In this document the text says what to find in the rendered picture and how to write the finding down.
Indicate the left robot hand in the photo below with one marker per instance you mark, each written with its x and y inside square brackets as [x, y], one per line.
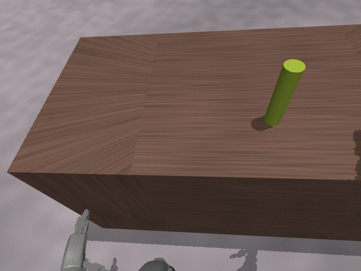
[74, 255]

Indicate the can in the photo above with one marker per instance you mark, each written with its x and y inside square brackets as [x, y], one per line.
[288, 80]

